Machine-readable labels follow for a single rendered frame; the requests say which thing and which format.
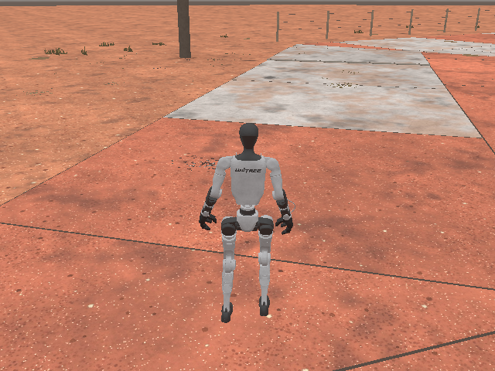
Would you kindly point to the right robot forearm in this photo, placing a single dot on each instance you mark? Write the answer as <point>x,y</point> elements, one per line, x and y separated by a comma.
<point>283,207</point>

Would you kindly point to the left robot forearm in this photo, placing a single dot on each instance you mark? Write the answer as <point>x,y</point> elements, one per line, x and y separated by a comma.
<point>208,205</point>

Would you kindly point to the robot left hand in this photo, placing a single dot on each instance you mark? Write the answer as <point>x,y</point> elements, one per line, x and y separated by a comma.
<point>208,219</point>

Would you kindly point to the left robot foot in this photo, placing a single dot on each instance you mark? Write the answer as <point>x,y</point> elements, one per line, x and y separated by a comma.
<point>225,317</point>

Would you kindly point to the robot right hand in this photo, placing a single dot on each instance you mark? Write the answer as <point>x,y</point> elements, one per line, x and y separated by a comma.
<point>287,223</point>

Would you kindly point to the robot left thigh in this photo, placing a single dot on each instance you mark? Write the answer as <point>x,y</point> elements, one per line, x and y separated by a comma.
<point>229,231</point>

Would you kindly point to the robot left upper arm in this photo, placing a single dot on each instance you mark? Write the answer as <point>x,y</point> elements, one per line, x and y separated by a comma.
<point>219,175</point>

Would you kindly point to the robot right upper arm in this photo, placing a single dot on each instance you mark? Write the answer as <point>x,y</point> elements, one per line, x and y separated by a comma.
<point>276,177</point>

